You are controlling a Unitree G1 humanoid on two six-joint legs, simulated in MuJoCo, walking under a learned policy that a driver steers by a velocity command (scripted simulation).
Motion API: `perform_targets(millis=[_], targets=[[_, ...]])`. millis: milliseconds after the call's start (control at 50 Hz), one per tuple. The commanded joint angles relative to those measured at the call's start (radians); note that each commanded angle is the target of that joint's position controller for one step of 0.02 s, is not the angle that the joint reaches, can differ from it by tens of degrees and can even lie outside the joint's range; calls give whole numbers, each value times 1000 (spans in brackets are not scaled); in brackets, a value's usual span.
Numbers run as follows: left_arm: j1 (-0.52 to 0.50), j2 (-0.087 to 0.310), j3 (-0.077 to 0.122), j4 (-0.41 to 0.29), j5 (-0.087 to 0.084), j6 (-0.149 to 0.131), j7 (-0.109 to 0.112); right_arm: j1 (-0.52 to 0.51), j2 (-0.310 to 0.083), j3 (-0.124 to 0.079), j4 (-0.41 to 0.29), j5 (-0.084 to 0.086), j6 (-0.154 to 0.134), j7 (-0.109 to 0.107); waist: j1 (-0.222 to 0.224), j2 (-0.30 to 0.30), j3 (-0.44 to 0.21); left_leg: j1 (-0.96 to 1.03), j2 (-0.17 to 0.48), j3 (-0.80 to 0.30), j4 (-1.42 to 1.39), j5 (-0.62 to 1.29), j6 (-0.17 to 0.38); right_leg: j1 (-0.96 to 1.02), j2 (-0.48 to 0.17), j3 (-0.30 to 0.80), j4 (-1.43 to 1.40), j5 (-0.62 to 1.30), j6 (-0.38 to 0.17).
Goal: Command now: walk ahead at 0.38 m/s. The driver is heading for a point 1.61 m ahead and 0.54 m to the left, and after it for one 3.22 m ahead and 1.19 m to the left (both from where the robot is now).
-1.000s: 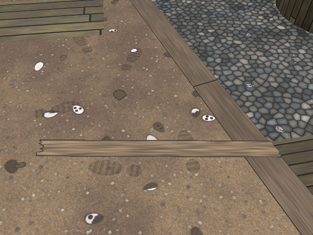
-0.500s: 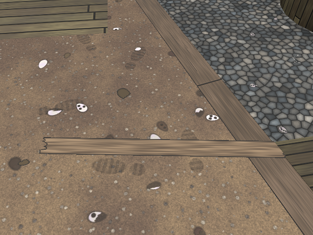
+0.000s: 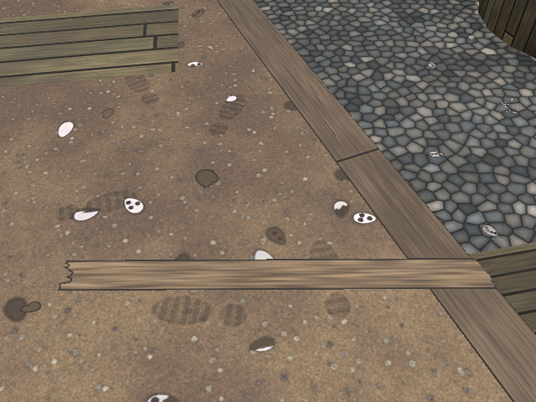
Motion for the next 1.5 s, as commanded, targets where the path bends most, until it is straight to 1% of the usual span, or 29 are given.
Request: perform_targets(millis=[20, 40, 60, 80, 120, 180, 280, 320, 360, 380, 400, 420, 440, 480, 580, 740, 840, 920, 940, 960, 980, 1000, 1080, 1240, 1360, 1420, 1460, 1480, 1500], targets=[[292, 112, 41, 53, -7, -36, -16, -183, -135, -21, -127, -5, -29, 9, 171, -34, 59, -253, 59, -90, 86, 459, 126, 240, -37, 105, -192, 373, -57], [514, 239, 79, 117, 6, -20, -12, -277, -108, -16, -183, -18, -57, 16, 242, -315, -4, -583, -78, 103, 538, 391, 31, 581, -210, 402, -300, 628, -116], [466, 190, 54, 92, 18, -10, -18, -231, -83, -11, -174, -13, -70, 24, 181, -337, 0, -771, -82, 33, 648, -89, 46, 599, -361, 613, -342, 735, -183], [380, 136, 34, 69, 26, -5, -15, -302, -76, -7, -207, 13, -73, 29, 147, -191, 115, -889, -17, -14, 788, -120, 71, 542, -391, 604, -345, 659, -208], [270, 98, 5, 39, 27, 11, -11, -360, -41, 5, -254, 22, -67, 33, 93, -52, 190, -1010, 51, 16, 828, -35, 84, 479, -352, 414, -394, 653, -178], [122, 67, -14, -16, 33, 29, 13, -350, -28, 15, -287, -12, -50, 45, 23, -89, 202, -678, 70, 90, 484, 224, 50, 153, -205, 179, -552, 586, -88], [161, 199, 23, -20, -2, 2, 41, -477, -91, 0, -366, -6, -20, 41, 1, -137, 160, -245, -26, 113, -27, 507, 51, 113, -195, 74, -649, 665, -72], [177, 205, 35, -17, 11, 15, 41, -443, -138, -22, -365, -3, -19, 42, -35, -155, 95, -191, -62, 118, -88, 465, 80, 276, -229, 69, -510, 958, -44], [154, 200, 39, -29, 42, 43, 34, -195, -199, -57, -289, 6, -8, 36, -154, -174, -59, 76, -93, 135, -85, 407, 127, 298, -208, 30, -164, 1213, -9], [148, 167, 26, -56, 58, 46, 26, -34, -239, -68, -249, 1, 1, 30, -207, -115, -174, 378, 46, -18, -42, 376, 175, 83, -173, 32, 121, 970, 7], [316, -22, -18, -66, 51, 26, 9, 55, -329, -84, -215, -36, -5, 39, -100, 247, -376, 696, 340, -562, -177, 168, 374, -267, 44, 44, 574, 170, 61], [286, 45, -6, -49, 21, -9, -7, 37, -239, -61, -205, -37, -7, 44, -117, 247, -390, 650, 355, -824, -391, 43, 380, -370, 48, 158, 740, -68, 38], [143, 129, 16, -102, -13, -25, -12, -80, -191, -47, -214, -27, -15, 43, -90, 181, -161, 469, 328, -666, -409, 17, 321, -474, -13, 124, 778, -19, 18], [1, 160, 29, -143, -5, -23, 2, -243, -147, -30, -240, -38, -30, 51, -26, -22, -14, 113, 257, -388, -458, 186, 265, -383, -115, 81, 665, 143, 2], [12, 118, 41, -161, 19, 34, 24, -229, -148, -25, -189, -40, -41, 48, 55, 38, 63, -109, 175, -161, -579, 233, 270, -315, -181, 53, 453, 228, 34], [-304, 103, 42, -253, 22, 15, 6, -68, -206, -39, -144, -22, -18, 5, -43, 13, 87, 57, 163, -55, -573, 329, 227, -417, -144, -2, -12, 576, 88], [-419, 111, 38, -304, 8, -1, -22, 11, -205, -43, -114, -12, 9, 5, -77, 21, 112, 199, 216, -87, -484, 341, 217, -404, -110, -7, -156, 455, 70], [-151, 220, 89, -241, 9, -25, -19, -41, -202, -40, -135, -16, 25, 3, 79, 41, -40, 164, 158, -75, -170, 593, 158, 11, -63, -26, -242, 368, 8], [40, 310, 114, -213, 28, -25, -9, -57, -146, -18, -171, -33, 21, 5, 150, -54, -213, -24, 82, -11, 147, 436, 113, 322, -249, 164, -211, 377, -61], [120, 387, 134, -181, 33, -14, -11, 62, -22, 14, -185, -19, -1, 8, 98, -340, -340, -413, -80, 40, 478, -71, 49, 654, -469, 589, -310, 223, -203], [112, 270, 105, -191, 33, -14, -12, 20, -141, -13, -169, 8, -15, 6, 129, -237, -315, -510, -34, -93, 617, -107, 55, 607, -452, 655, -372, 117, -189], [24, 215, 87, -209, 33, -17, -9, -65, -194, -32, -193, 22, -21, 5, 116, -181, -177, -561, 12, -92, 643, -14, 70, 484, -421, 490, -383, 161, -139], [-143, 124, 65, -213, 42, -18, -14, -109, -131, -48, -202, 5, 19, 2, 17, -135, -5, -408, 106, -63, 516, 198, 61, 150, -296, 139, -507, 372, -76], [-118, 189, 91, -186, 46, -11, 21, -273, -84, -46, -279, -9, 44, 27, 22, -82, 84, -456, 96, -15, 189, 481, 42, 134, -268, -137, -568, 548, -77], [-20, 218, 105, -155, 17, 16, 27, -449, -77, -36, -367, -10, 44, 65, 72, -62, 137, -493, 73, 80, 16, 426, 86, 319, -325, -214, -510, 644, -65], [-56, 269, 116, -171, 9, 37, 30, -411, -127, -59, -390, -9, 49, 75, 14, -107, 66, -339, -9, 163, 1, 280, 134, 358, -327, -256, -341, 1059, -34], [-92, 287, 117, -184, 2, 52, 33, -176, -204, -105, -340, -2, 52, 66, -124, -106, -64, -5, -95, 192, -79, 295, 192, 276, -283, -286, -7, 1174, 5], [-90, 266, 107, -203, 17, 46, 35, -17, -291, -143, -300, -6, 60, 44, -186, -11, -150, 301, -9, 10, -119, 296, 245, 28, -237, -285, 301, 870, 55], [2, 95, 58, -257, 53, 16, 18, -50, -390, -150, -305, -4, 49, 38, -44, 239, -220, 609, 243, -553, -202, 193, 424, -424, -28, -172, 645, -110, 110]])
